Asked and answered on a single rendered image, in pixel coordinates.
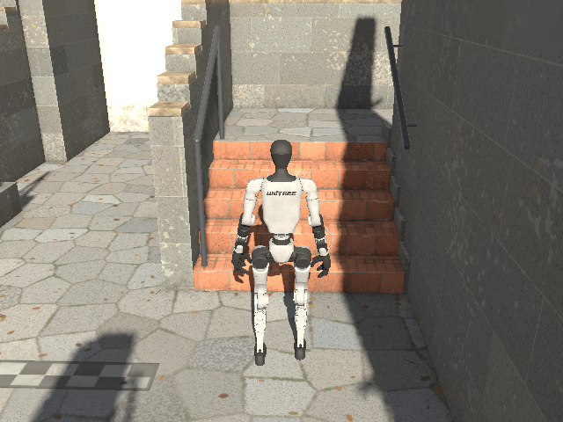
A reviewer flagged right robot hand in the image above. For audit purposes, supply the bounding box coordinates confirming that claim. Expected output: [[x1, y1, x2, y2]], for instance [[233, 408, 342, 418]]
[[311, 253, 331, 278]]

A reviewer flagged robot right thigh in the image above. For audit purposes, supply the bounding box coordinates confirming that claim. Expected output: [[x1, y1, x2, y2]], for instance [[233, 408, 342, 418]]
[[293, 245, 311, 305]]

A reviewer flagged robot left upper arm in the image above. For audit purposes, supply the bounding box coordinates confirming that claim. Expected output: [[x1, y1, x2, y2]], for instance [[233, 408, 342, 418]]
[[241, 178, 263, 226]]

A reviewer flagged left robot hand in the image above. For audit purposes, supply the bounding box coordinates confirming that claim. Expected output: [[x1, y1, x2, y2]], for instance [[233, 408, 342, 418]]
[[231, 251, 252, 274]]

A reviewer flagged robot right forearm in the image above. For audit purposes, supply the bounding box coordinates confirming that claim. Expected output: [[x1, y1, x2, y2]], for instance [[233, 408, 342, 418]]
[[312, 214, 329, 256]]

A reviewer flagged left robot shin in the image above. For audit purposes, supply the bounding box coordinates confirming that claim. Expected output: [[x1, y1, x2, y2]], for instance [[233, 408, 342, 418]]
[[254, 294, 267, 353]]

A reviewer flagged robot left forearm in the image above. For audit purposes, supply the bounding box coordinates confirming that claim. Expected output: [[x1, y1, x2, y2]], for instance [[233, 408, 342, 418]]
[[234, 213, 251, 253]]

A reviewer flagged robot right upper arm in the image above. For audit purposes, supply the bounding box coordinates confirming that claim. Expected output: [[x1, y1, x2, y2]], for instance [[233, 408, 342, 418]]
[[300, 178, 321, 227]]

